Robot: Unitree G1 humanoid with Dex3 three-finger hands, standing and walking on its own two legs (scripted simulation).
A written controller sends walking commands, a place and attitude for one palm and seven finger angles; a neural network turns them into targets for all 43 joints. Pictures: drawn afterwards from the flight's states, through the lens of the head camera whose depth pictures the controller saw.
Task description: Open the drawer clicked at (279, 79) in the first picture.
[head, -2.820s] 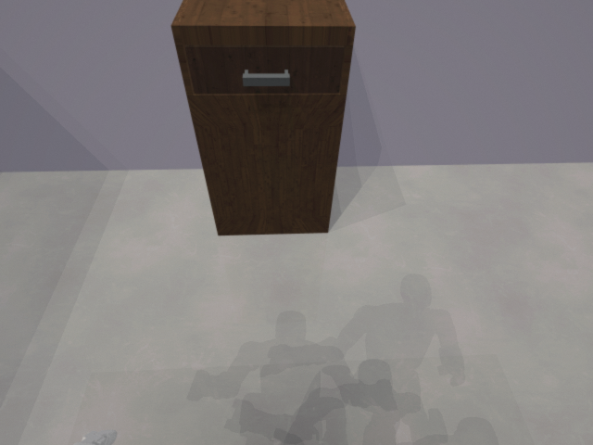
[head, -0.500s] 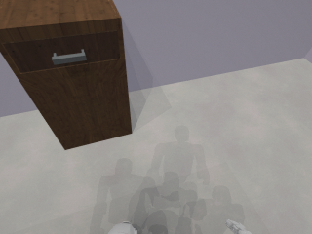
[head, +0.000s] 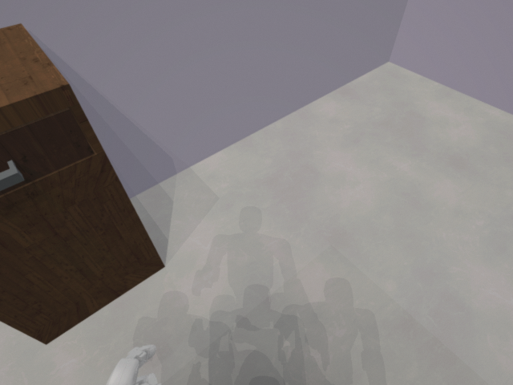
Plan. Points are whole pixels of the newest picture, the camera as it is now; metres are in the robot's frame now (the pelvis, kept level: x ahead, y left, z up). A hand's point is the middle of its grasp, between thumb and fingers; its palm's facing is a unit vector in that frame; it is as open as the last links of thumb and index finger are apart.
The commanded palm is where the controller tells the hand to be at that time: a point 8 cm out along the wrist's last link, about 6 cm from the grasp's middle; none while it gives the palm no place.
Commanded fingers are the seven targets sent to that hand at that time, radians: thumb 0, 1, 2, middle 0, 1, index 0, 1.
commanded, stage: turn to face it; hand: left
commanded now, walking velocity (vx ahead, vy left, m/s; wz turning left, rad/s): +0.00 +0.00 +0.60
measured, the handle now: out of the picture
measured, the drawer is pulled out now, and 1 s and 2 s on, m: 0.00 0.00 0.00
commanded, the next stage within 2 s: take the last steps up to it in 0.90 s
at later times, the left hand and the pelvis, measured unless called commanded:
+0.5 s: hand out of the picture +0.02 +0.26 -0.16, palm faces +0.32 -0.91 -0.26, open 7.4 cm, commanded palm none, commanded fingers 0.00 0.90 0.90 -0.20 -0.30 -0.20 -0.30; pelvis +0.01 +0.02 +0.01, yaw +16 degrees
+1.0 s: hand out of the picture -0.07 +0.15 -0.15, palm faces +0.56 -0.79 -0.24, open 7.4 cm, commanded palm none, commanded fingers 0.00 0.90 0.90 -0.20 -0.30 -0.20 -0.30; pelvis +0.00 -0.03 +0.01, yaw +32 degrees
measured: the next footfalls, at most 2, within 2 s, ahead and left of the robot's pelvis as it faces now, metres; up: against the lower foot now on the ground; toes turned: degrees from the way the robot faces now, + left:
left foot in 0.24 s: +0.04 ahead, +0.13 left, +0.00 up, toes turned +16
right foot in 0.68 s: +0.10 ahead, -0.10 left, +0.00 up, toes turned +21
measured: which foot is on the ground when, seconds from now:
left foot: up 0.00-0.22, down 0.24-0.68, up 0.70-1.00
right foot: down 0.00-0.24, up 0.26-0.66, down 0.68-1.00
